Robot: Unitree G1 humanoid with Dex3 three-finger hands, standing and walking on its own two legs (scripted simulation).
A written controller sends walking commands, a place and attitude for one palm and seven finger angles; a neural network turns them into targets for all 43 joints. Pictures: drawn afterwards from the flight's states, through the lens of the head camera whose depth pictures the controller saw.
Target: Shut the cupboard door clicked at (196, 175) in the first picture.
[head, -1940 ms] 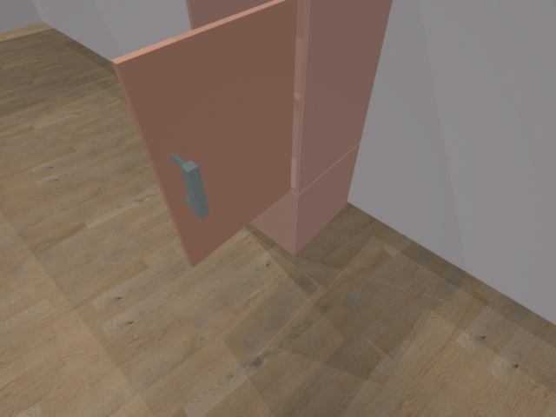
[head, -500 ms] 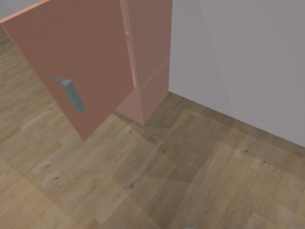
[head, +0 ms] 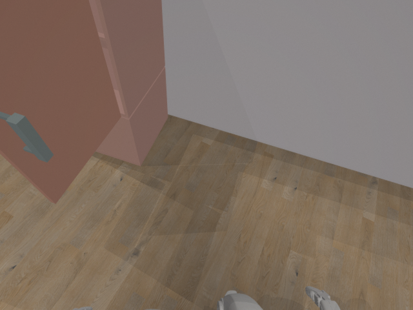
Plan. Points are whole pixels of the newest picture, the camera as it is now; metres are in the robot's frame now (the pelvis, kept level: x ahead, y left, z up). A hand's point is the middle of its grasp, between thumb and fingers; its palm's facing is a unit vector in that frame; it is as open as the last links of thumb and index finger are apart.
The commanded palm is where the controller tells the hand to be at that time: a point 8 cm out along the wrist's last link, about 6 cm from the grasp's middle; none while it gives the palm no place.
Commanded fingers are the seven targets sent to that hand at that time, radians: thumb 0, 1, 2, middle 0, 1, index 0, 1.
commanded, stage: walk to a spot facing it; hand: left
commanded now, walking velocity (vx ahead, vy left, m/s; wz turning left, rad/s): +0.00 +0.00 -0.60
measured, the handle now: (23, 136) +0.43 +0.47 -0.02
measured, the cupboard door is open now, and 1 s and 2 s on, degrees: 89 89 89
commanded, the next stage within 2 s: turn to face it in 1.52 s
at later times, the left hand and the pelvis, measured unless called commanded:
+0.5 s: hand (136, 291) +0.16 +0.16 -0.18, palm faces -0.33 -0.93 -0.19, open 7.4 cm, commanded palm none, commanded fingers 0.00 0.90 0.90 -0.20 -0.30 -0.20 -0.30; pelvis +0.05 -0.02 -0.01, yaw -20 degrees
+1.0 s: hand (249, 190) +0.44 -0.09 -0.17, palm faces -0.64 -0.74 -0.21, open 7.4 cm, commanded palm none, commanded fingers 0.00 0.90 0.90 -0.20 -0.30 -0.20 -0.30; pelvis +0.20 -0.15 -0.02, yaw -37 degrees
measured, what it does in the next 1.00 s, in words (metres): walks ahead, turning right: right foot, then left foot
